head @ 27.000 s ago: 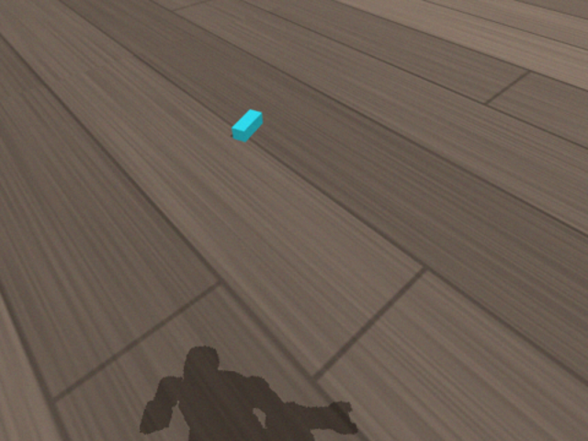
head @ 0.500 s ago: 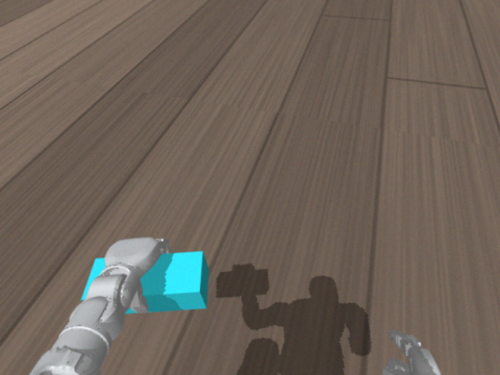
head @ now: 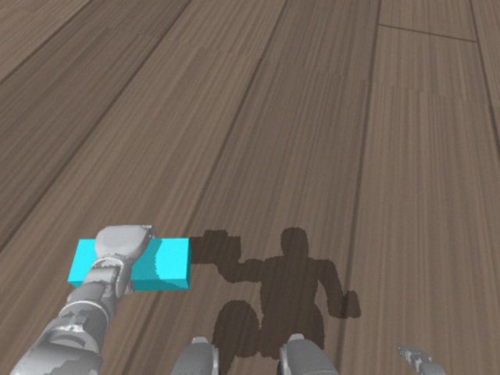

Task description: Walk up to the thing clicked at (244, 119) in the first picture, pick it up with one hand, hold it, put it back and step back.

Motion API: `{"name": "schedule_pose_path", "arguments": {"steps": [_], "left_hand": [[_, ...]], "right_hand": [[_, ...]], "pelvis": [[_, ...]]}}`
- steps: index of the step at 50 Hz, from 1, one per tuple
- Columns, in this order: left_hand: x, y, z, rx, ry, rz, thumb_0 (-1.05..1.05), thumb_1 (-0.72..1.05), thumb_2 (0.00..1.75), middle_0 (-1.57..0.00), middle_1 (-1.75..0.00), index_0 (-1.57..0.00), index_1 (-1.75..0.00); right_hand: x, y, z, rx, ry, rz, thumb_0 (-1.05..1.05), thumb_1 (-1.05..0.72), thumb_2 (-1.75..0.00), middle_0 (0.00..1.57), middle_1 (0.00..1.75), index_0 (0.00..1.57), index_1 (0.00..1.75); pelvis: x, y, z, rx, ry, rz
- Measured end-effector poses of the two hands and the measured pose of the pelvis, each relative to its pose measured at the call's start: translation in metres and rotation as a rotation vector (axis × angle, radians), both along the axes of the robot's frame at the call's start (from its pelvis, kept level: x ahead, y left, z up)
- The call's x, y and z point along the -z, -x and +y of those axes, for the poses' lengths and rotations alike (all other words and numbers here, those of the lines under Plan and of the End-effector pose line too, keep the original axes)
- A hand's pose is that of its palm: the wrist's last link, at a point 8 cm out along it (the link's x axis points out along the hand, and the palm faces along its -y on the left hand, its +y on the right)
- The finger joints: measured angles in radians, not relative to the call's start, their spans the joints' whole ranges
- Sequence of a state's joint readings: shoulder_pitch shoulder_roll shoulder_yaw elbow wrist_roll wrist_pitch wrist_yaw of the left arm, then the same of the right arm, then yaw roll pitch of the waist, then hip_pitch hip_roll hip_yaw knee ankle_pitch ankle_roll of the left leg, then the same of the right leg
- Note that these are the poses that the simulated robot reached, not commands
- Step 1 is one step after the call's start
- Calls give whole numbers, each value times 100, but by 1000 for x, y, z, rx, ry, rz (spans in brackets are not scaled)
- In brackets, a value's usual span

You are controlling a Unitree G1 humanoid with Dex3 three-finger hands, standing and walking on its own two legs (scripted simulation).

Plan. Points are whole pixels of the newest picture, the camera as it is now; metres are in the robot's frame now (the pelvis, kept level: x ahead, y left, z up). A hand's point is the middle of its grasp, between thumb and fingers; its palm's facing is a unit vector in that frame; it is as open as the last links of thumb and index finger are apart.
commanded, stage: crouch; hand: left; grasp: from above
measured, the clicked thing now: (135, 265) +0.33 +0.22 -0.14
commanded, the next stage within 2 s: lower in 1.42 s
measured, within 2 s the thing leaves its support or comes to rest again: neither
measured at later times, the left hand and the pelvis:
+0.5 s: hand (153, 273) +0.38 +0.25 -0.36, palm faces -0.47 +0.02 -0.88, open 11.0 cm; pelvis -0.04 +0.01 -0.21, yaw -2 degrees
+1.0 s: hand (161, 274) +0.41 +0.26 -0.48, palm faces -0.47 +0.00 -0.88, open 11.0 cm; pelvis -0.05 +0.00 -0.31, yaw -5 degrees
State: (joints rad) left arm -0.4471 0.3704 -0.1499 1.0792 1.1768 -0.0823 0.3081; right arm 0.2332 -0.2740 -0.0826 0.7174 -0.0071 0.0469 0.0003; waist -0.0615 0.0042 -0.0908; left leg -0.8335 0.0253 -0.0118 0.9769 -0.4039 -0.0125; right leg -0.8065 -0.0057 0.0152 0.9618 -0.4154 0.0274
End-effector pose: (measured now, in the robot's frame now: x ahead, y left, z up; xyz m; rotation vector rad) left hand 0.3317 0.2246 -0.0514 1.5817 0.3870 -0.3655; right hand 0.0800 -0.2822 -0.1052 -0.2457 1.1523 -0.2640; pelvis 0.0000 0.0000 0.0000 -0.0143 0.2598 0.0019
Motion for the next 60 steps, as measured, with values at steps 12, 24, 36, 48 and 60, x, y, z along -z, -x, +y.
{"name": "schedule_pose_path", "arguments": {"steps": [12,24,36,48,60], "left_hand": [[123,-40,8,-27,-18,-47,1,-14,61,-57,-70,-60,-67],[240,-51,19,-24,10,10,0,-16,65,-55,-73,-58,-69],[316,-71,26,-30,24,-23,0,-17,67,-56,-73,-59,-69],[361,-85,30,-44,23,2,0,-16,66,-56,-73,-59,-69],[398,-89,31,-29,37,12,0,-15,64,-56,-72,-59,-69]], "right_hand": [[112,74,0,63,52,167,0,-89,-89,21,30,20,30],[211,85,21,1,0,215,0,-89,-89,21,30,21,30],[265,73,12,-88,15,233,0,-90,-89,21,30,21,30],[296,96,4,-75,10,298,0,-90,-90,21,30,20,30],[324,123,8,-55,0,364,0,-91,-90,21,30,21,30]], "pelvis": [[110,26,6,7,22,235],[201,42,9,6,45,359],[264,46,5,13,67,395],[302,50,3,32,74,388],[335,55,4,48,77,372]]}}
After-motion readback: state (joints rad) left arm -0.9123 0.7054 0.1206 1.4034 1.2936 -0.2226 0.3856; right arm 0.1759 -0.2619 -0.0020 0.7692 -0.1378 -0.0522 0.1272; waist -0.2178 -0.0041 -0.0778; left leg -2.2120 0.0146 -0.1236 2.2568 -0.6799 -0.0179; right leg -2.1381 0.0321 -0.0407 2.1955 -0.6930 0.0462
